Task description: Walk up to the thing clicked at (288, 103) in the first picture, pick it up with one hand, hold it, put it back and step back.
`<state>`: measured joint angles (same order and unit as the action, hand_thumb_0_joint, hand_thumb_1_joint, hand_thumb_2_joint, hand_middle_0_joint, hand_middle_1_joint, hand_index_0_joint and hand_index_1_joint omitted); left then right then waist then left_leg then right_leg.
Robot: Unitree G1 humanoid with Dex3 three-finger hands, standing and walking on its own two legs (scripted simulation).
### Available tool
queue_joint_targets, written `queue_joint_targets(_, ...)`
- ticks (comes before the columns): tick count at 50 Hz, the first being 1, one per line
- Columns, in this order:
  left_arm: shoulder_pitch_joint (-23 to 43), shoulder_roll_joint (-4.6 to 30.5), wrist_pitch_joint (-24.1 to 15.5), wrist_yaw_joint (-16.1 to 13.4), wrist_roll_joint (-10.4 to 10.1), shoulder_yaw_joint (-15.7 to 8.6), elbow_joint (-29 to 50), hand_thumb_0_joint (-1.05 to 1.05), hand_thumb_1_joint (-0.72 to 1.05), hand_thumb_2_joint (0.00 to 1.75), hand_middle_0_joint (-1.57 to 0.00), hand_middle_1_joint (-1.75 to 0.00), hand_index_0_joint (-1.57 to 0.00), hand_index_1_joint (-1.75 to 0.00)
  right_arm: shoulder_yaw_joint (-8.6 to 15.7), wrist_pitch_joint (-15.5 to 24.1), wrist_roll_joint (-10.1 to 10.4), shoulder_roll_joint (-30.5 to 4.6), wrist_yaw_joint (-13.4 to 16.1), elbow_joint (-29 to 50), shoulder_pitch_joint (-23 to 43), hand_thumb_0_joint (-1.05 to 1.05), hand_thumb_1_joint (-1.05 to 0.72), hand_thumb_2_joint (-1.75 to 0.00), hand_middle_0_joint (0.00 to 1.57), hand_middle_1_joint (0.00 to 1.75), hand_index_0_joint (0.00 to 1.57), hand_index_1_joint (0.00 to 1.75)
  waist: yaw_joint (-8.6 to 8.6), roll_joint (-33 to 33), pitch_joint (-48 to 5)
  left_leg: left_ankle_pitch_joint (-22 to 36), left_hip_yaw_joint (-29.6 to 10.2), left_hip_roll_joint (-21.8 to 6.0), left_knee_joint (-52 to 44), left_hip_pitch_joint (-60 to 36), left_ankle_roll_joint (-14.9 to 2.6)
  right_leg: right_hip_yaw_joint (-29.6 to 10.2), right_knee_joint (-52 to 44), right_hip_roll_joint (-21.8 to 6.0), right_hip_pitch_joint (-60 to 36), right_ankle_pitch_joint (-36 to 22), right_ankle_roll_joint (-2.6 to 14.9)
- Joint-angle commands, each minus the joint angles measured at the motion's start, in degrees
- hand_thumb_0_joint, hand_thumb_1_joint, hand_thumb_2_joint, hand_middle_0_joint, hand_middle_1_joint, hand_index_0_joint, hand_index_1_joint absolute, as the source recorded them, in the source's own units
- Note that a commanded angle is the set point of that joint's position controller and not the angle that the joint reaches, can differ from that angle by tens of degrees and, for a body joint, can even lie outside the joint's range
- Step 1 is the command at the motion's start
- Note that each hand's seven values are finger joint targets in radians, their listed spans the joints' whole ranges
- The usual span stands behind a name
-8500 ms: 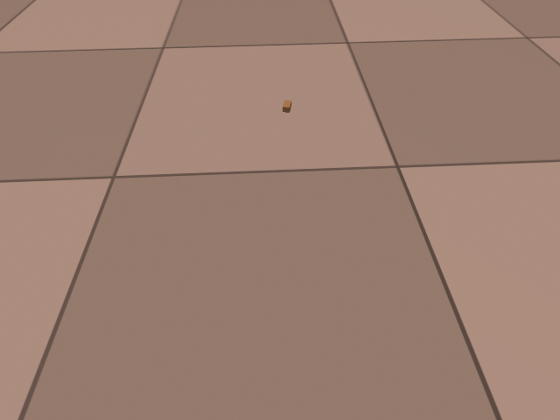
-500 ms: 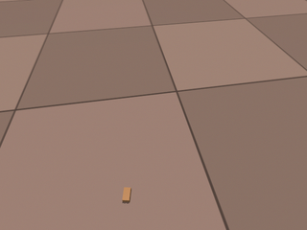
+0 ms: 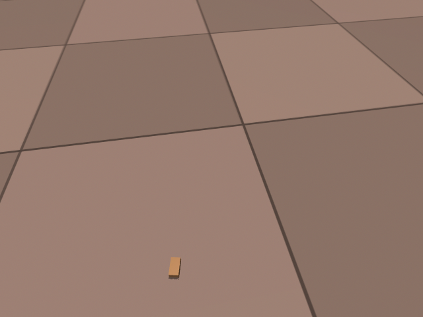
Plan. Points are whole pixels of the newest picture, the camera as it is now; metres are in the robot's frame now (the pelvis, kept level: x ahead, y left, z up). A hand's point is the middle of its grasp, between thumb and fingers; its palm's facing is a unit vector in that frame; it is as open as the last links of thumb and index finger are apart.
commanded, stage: stand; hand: left
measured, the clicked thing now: (175, 267) +0.46 +0.19 -0.77
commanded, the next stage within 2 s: walk up in 0.06 s
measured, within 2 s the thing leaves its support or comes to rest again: neither
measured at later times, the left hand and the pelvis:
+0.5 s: hand out of the picture +0.09 +0.28 -0.16, palm faces -0.03 -0.92 -0.39, open 7.4 cm; pelvis +0.02 +0.02 -0.01, yaw -1 degrees
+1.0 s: hand out of the picture +0.10 +0.30 -0.17, palm faces -0.03 -0.93 -0.37, open 7.4 cm; pelvis +0.03 +0.04 -0.02, yaw -1 degrees
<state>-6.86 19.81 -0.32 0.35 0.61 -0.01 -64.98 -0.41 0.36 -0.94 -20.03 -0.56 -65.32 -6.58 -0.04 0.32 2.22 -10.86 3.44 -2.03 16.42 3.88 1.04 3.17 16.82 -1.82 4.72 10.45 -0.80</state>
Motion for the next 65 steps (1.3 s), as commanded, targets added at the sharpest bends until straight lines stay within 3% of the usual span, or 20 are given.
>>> queue_joint_targets(1,2.5,12.4,-1.5,-1.0,-0.1,-2.1,3.2,0.0,0.9,0.9,-0.2,-0.3,-0.2,-0.3,2.5,1.3,0.3,-12.3,1.1,3.4,2.3,0.0,-0.9,-0.9,0.2,0.3,0.2,0.3,-0.03,0.0,-3.9,11.9,-5.2,-6.9,-1.5,-0.3,-1.78,-5.8,-2.1,-7.2,-0.6,-12.6,1.66)
queue_joint_targets(8,0.5,15.6,-2.3,-1.1,0.9,-4.4,6.0,0.0,0.9,0.9,-0.2,-0.3,-0.2,-0.3,4.4,0.0,-0.7,-11.9,-0.2,6.8,0.1,0.0,-0.9,-0.9,0.2,0.3,0.2,0.3,0.9,-2.8,1.7,-6.4,-3.1,-2.8,3.1,7.8,-2.82,-10.1,-1.1,-8.4,2.3,4.5,4.75)
queue_joint_targets(16,-1.7,13.4,-2.4,-1.4,0.2,-3.4,7.7,0.0,0.9,0.9,-0.2,-0.3,-0.2,-0.3,5.7,0.3,-0.1,-13.5,0.0,9.3,-0.6,0.0,-0.9,-0.9,0.2,0.3,0.2,0.3,0.72,1.0,-3.9,17.9,-4.6,-5.9,4.6,-0.5,-4.68,-3.4,6.8,-4.0,-0.3,-15.9,2.63)
queue_joint_targets(19,-2.9,14.3,-2.2,-1.8,0.0,-3.5,8.4,0.0,0.9,0.9,-0.2,-0.3,-0.2,-0.3,6.1,-0.3,0.0,-13.4,0.1,10.5,-0.7,0.0,-0.9,-0.9,0.2,0.3,0.2,0.3,0.98,1.2,-4.7,17.6,-3.3,-4.9,7.0,0.4,-4.54,-3.4,8.7,-4.3,-1.6,-17.2,3.48)
queue_joint_targets(26,-2.9,16.8,-2.1,-2.1,0.2,-4.2,9.8,0.0,0.9,0.9,-0.2,-0.3,-0.2,-0.3,6.1,-0.8,0.1,-12.2,-0.2,12.3,-0.2,0.0,-0.9,-0.9,0.2,0.3,0.2,0.3,0.88,-2.6,-2.3,7.5,-2.9,-2.6,11.4,6.0,-3.47,-9.8,8.1,-9.0,-0.6,-12.5,7.54)
queue_joint_targets(31,0.3,13.2,-1.8,-2.1,-0.1,-3.1,11.2,0.0,0.9,0.9,-0.2,-0.3,-0.2,-0.3,7.3,-0.3,0.4,-14.7,0.0,11.5,-3.2,0.0,-0.9,-0.9,0.2,0.3,0.2,0.3,-1.26,2.6,-0.9,21.1,-8.4,-8.6,6.4,-3.5,-8.08,0.5,17.6,-0.7,8.8,-10.2,2.5)
queue_joint_targets(34,0.7,11.8,-1.8,-1.8,-0.1,-2.9,11.8,0.0,0.9,0.9,-0.2,-0.3,-0.2,-0.3,7.3,-0.5,0.0,-15.1,0.2,12.0,-3.0,0.0,-0.9,-0.9,0.2,0.3,0.2,0.3,-0.72,8.2,1.9,19.8,-11.1,-11.6,4.5,-2.4,-11.19,0.6,17.2,1.0,12.7,13.8,2.85)
queue_joint_targets(36,-2.7,12.1,-2.4,-1.6,0.3,-3.1,10.8,0.0,0.9,0.9,-0.2,-0.3,-0.2,-0.3,7.2,-1.0,0.0,-15.2,0.0,13.7,0.8,0.0,-0.9,-0.9,0.2,0.3,0.2,0.3,1.25,6.8,1.9,17.4,-7.4,-9.1,8.0,1.3,-8.95,-0.1,6.8,-0.6,5.8,4.3,3.19)
queue_joint_targets(38,-9.6,16.9,-3.2,-2.2,0.4,-4.5,8.5,0.0,0.9,0.9,-0.2,-0.3,-0.2,-0.3,5.8,-0.9,1.0,-11.5,0.0,16.0,4.1,0.0,-0.9,-0.9,0.2,0.3,0.2,0.3,4.17,-2.8,-4.0,11.4,-1.0,-1.4,20.2,11.1,-2.9,-11.9,4.5,-9.7,-8.1,-21.6,6.88)
queue_joint_targets(40,-7.2,20.0,-3.4,-2.6,1.0,-5.3,10.5,0.0,0.9,0.9,-0.2,-0.3,-0.2,-0.3,5.4,-1.6,0.6,-10.2,0.4,15.9,3.1,0.0,-0.9,-0.9,0.2,0.3,0.2,0.3,4.06,-7.7,-1.9,-24.3,-5.0,1.1,30.6,16.7,-1.33,-23.0,2.6,-21.6,-5.9,-27.2,17.63)
queue_joint_targets(41,-5.6,19.2,-3.3,-2.6,1.3,-5.3,11.2,0.0,0.9,0.9,-0.2,-0.3,-0.2,-0.3,5.4,-1.6,0.6,-10.6,0.2,15.8,3.3,0.0,-0.9,-0.9,0.2,0.3,0.2,0.3,3.22,-6.8,-1.0,-26.8,-7.6,0.1,31.9,18.0,-1.77,-20.9,3.4,-21.0,-4.8,-27.7,18.05)
queue_joint_targets(45,3.0,15.6,-2.5,-2.5,0.9,-4.0,13.1,0.0,0.9,0.9,-0.2,-0.3,-0.2,-0.3,5.7,-0.8,0.7,-10.3,-0.1,11.9,-3.7,0.0,-0.9,-0.9,0.2,0.3,0.2,0.3,-2.01,-9.1,-2.1,-7.2,-5.1,-0.3,10.0,6.5,-2.12,-7.1,10.3,-11.9,1.0,-30.5,8.19)
queue_joint_targets(46,4.0,15.2,-2.0,-2.2,0.1,-3.7,13.3,0.0,0.9,0.9,-0.2,-0.3,-0.2,-0.3,6.2,-0.4,0.3,-11.4,0.0,10.5,-5.5,0.0,-0.9,-0.9,0.2,0.3,0.2,0.3,-2.95,-6.3,-3.5,9.4,-5.5,-1.4,3.6,0.4,-2.28,-4.0,13.4,-9.0,4.7,-24.4,5.06)
queue_joint_targets(47,3.6,12.5,-1.4,-1.9,-0.7,-3.3,14.1,0.0,0.9,0.9,-0.2,-0.3,-0.2,-0.3,7.1,0.1,-0.2,-14.6,0.4,10.6,-5.2,0.0,-0.9,-0.9,0.2,0.3,0.2,0.3,-1.99,0.0,-5.3,22.9,-13.6,-7.3,2.2,-3.4,-4.38,-1.2,18.4,-4.0,8.2,-14.8,1.54)
queue_joint_targets(48,1.1,10.6,-0.5,-1.6,-1.3,-2.7,13.3,0.0,0.9,0.9,-0.2,-0.3,-0.2,-0.3,6.8,0.7,0.1,-16.0,0.6,12.1,-1.0,0.0,-0.9,-0.9,0.2,0.3,0.2,0.3,0.34,3.3,-5.6,20.5,-20.1,-13.2,0.8,-2.0,-7.9,-1.5,15.6,-0.7,10.2,2.7,0.36)
queue_joint_targets(49,0.0,12.5,0.1,-1.6,-1.2,-3.3,11.3,0.0,0.9,0.9,-0.2,-0.3,-0.2,-0.3,6.8,0.9,1.0,-17.6,0.6,12.0,1.6,0.0,-0.9,-0.9,0.2,0.3,0.2,0.3,0.72,5.9,-4.8,16.8,-19.2,-14.8,2.5,5.3,-11.73,-3.0,16.1,-1.3,3.3,13.5,1.08)
queue_joint_targets(52,-0.7,13.0,-1.0,-1.2,-0.6,-3.4,8.0,0.0,0.9,0.9,-0.2,-0.3,-0.2,-0.3,4.9,0.6,1.1,-13.1,0.7,11.7,6.4,0.0,-0.9,-0.9,0.2,0.3,0.2,0.3,2.23,4.9,-4.1,18.9,-9.8,-6.8,6.7,4.9,-4.54,-4.2,6.6,-4.5,-1.5,-8.1,1.99)
queue_joint_targets(54,1.2,14.1,-1.3,-1.2,-0.7,-3.2,7.4,0.0,0.9,0.9,-0.2,-0.3,-0.2,-0.3,4.5,0.6,1.3,-12.0,0.8,10.2,3.8,0.0,-0.9,-0.9,0.2,0.3,0.2,0.3,0.37,3.9,-4.8,18.2,-8.3,-4.4,6.2,3.8,-2.93,-5.1,6.1,-5.8,-2.0,-15.4,2.3)
queue_joint_targets(57,3.2,12.8,-0.9,-1.2,-0.8,-2.6,7.1,0.0,0.9,0.9,-0.2,-0.3,-0.2,-0.3,4.5,0.6,1.4,-13.1,1.0,8.4,3.5,0.0,-0.9,-0.9,0.2,0.3,0.2,0.3,0.39,3.0,-6.8,25.2,-8.3,-5.3,5.6,-0.9,-3.19,-3.8,5.3,-5.2,-1.7,-15.5,1.74)
queue_joint_targets(65,4.6,12.6,-0.7,-0.8,-0.4,-2.4,4.0,0.0,0.9,0.9,-0.2,-0.3,-0.2,-0.3,3.9,0.7,1.2,-12.2,0.8,6.5,6.3,0.0,-0.9,-0.9,0.2,0.3,0.2,0.3,0.58,0.7,-3.5,12.0,-8.8,-5.2,0.2,2.1,-2.84,-4.6,0.2,-5.7,-1.7,-8.3,1.07)
